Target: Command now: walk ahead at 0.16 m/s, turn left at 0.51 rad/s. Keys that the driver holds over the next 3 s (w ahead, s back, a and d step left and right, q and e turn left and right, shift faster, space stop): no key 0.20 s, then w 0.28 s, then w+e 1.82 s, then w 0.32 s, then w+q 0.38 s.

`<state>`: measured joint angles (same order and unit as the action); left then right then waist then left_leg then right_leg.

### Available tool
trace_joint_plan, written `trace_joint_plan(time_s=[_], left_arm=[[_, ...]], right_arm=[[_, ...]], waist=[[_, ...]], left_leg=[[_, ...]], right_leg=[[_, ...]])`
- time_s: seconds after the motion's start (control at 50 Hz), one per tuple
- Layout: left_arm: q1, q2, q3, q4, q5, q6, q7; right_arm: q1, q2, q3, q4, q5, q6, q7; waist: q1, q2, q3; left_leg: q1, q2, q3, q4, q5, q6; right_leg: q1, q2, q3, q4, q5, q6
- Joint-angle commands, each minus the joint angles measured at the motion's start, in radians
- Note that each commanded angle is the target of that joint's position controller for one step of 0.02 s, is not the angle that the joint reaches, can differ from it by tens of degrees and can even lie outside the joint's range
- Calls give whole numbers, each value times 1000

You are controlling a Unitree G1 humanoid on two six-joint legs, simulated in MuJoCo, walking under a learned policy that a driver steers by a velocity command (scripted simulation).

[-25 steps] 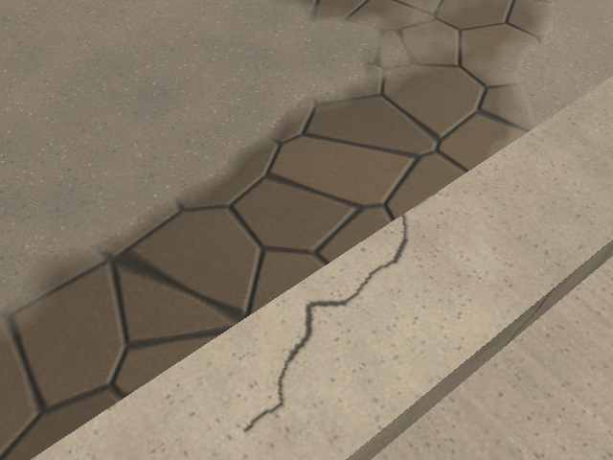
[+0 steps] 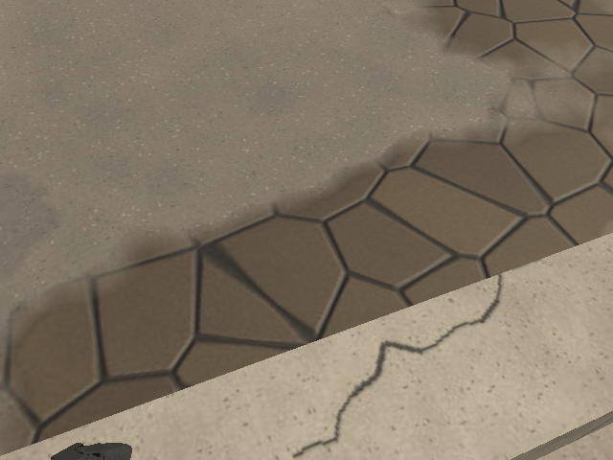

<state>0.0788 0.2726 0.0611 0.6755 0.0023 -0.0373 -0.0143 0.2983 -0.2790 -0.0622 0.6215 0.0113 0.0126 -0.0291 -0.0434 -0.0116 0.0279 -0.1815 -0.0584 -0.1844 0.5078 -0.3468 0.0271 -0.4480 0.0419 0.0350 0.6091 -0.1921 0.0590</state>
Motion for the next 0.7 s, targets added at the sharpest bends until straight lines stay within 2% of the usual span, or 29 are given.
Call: trace_joint_plan(time_s=[0.02,0.04,0.06,0.08,0.1,0.12,0.14,0.18,0.2,0.22,0.24,0.26,0.28,0.3,0.32,0.34,0.36,0.38,0.4,0.42,0.46,0.5,0.52,0.54,0.6,0.64,0.66,0.68,0.7], left_arm=[[78,107,39,-56,16,-10,3],[139,150,46,-62,35,-17,9],[180,211,48,-53,59,-14,12],[142,156,38,-46,38,-13,6],[68,98,20,-76,22,-10,7],[27,54,4,-84,24,0,10],[-4,30,-9,-89,21,10,14],[-23,28,-17,-79,26,24,29],[-17,27,-17,-74,28,28,33],[5,27,-18,-67,28,33,35],[31,34,-17,-60,21,39,34],[64,50,-12,-52,14,44,31],[74,56,-12,-51,6,45,28],[74,53,-15,-46,-2,45,26],[90,58,-16,-40,-8,41,21],[74,78,-10,-45,-16,34,14],[59,48,-18,-59,-14,22,11],[50,22,-27,-60,-13,11,11],[40,3,-30,-58,-18,-4,14],[33,17,-25,-56,-22,-14,19],[28,53,-8,-47,-30,-28,13],[67,36,-10,-24,-42,-30,-5],[60,23,-16,-17,-42,-28,-15],[31,0,-26,-18,-40,-25,-20],[2,-38,-49,-45,-48,-7,-29],[-4,-61,-64,-71,-50,9,-17],[-9,-62,-68,-92,-61,15,-5],[-29,-66,-73,-123,-70,22,9],[-56,-71,-83,-164,-73,24,19]], right_arm=[[-131,-119,-29,-111,9,-2,-10],[-111,-54,-9,-119,-7,-11,-8],[21,11,10,-119,-14,-13,-12],[130,-102,-22,-71,5,-3,-11],[74,-164,-43,-50,13,11,-11],[18,-150,-44,-51,10,24,-14],[-15,-128,-39,-54,3,37,-16],[-38,-45,-10,-58,-3,44,-2],[-51,-4,6,-58,-6,38,4],[-69,35,25,-57,-12,32,8],[-65,56,35,-43,-17,30,10],[-52,36,31,-24,-11,35,7],[-39,11,24,-11,-8,37,4],[-41,-3,20,-1,-12,37,-1],[-47,-19,17,-1,-20,33,-4],[-37,-54,11,1,-27,21,-5],[-11,-90,1,10,-34,7,-3],[3,-101,-7,18,-29,-6,5],[2,-106,-8,17,-26,-17,11],[7,-115,-10,24,-27,-24,15],[68,-100,-10,57,-25,-41,15],[122,-96,-14,88,-22,-49,14],[135,-98,-20,97,-24,-47,12],[156,-102,-24,113,-30,-40,9],[176,-79,-21,148,-29,-31,-1],[204,-86,-23,186,-24,-32,-11],[226,-87,-23,208,-21,-35,-17],[239,-84,-20,232,-19,-41,-24],[234,-71,-12,251,-17,-48,-30]], waist=[[108,154,-95],[116,39,-197],[40,-246,-274],[-5,-189,-269],[12,-120,-158],[19,-94,-114],[21,-89,-80],[7,-112,-52],[11,-122,-65],[25,-129,-99],[41,-153,-122],[55,-181,-128],[50,-167,-121],[36,-146,-84],[33,-120,-52],[32,-92,-36],[30,-5,-40],[20,91,-11],[11,197,31],[-1,241,71],[-26,224,115],[-23,169,71],[-29,143,55],[-45,145,47],[-36,118,67],[-37,143,77],[-38,143,90],[-38,177,112],[-26,159,144]], left_leg=[[-54,147,-208,57,462,80],[-138,67,-133,267,317,20],[-346,-94,-57,581,-380,-62],[-360,-24,-49,776,-407,-120],[-393,8,-15,879,-352,-151],[-403,20,9,891,-301,-165],[-381,28,13,866,-257,-176],[-269,40,78,675,-179,-181],[-219,49,115,522,-184,-176],[-141,59,147,370,-197,-165],[-60,58,168,258,-158,-153],[-13,50,186,181,-96,-138],[33,45,195,79,-11,-114],[70,33,209,-33,64,-84],[87,24,208,-92,61,-58],[94,52,165,-72,65,-24],[90,96,105,-49,6,23],[28,140,-1,-133,-190,91],[-2,210,-131,-260,-319,142],[7,289,-253,-336,-349,195],[119,360,-335,-339,-148,259],[290,364,-264,-280,102,259],[331,357,-207,-271,190,244],[363,355,-167,-269,268,233],[363,368,-71,-309,300,195],[421,422,-60,-329,352,193],[469,467,-63,-335,367,204],[521,504,-49,-332,436,209],[557,530,-17,-319,450,186]], right_leg=[[256,-5,-15,-213,172,-35],[467,-159,127,-214,453,-91],[624,-432,470,-205,845,-297],[497,-510,579,-218,625,-404],[403,-439,455,-223,469,-385],[336,-363,349,-236,330,-341],[272,-313,288,-251,241,-307],[177,-223,147,-266,256,-269],[187,-200,97,-256,329,-260],[200,-188,68,-260,325,-256],[205,-197,76,-281,289,-270],[210,-212,105,-298,173,-285],[198,-223,131,-313,15,-285],[169,-221,153,-333,-119,-270],[150,-208,163,-342,-221,-242],[128,-204,180,-321,-291,-210],[92,-155,110,-277,-338,-169],[79,-64,-12,-172,-334,-116],[48,-9,-94,-18,-234,-77],[-17,-8,-102,87,-210,-66],[-209,-49,-56,323,-324,-61],[-364,-81,-42,476,-303,-64],[-398,-91,-48,507,-284,-63],[-437,-90,-65,578,-282,-62],[-542,-123,-33,711,-294,-63],[-711,-133,6,961,-363,-56],[-855,-136,62,1160,-430,-47],[-1029,-131,103,1425,-548,-29],[-1192,-140,160,1589,-640,-26]])
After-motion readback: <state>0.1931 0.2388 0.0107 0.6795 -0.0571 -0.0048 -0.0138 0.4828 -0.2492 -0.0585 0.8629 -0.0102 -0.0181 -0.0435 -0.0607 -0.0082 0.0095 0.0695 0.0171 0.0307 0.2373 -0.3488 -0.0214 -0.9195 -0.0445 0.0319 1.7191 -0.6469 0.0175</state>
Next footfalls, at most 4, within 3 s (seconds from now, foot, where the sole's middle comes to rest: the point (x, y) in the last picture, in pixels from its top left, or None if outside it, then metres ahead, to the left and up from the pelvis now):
0.04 right None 0.11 -0.11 -0.77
0.34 left None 0.05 0.11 -0.77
0.86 right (417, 434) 0.47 -0.22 -0.62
1.50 left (384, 268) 0.88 -0.22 -0.67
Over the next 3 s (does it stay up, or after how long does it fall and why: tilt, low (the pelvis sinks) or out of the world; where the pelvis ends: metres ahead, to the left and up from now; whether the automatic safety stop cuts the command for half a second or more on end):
stays up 1.29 -0.76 0.10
